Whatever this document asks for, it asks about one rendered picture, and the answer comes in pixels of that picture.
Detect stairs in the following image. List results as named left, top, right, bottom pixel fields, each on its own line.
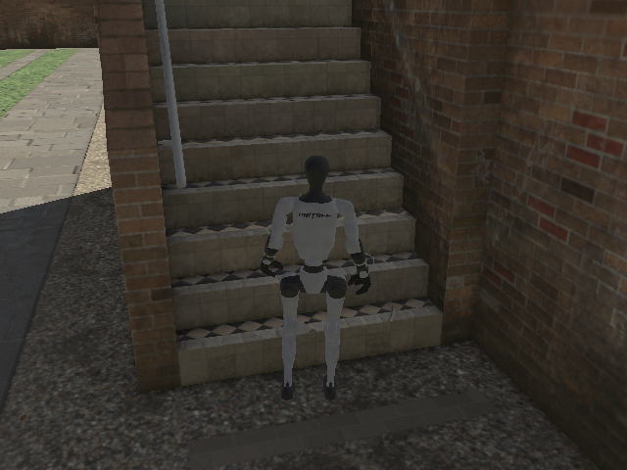
left=141, top=0, right=443, bottom=387

